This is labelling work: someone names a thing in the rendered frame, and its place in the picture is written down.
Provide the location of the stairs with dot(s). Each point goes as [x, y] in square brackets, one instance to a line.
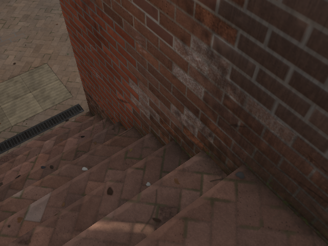
[90, 182]

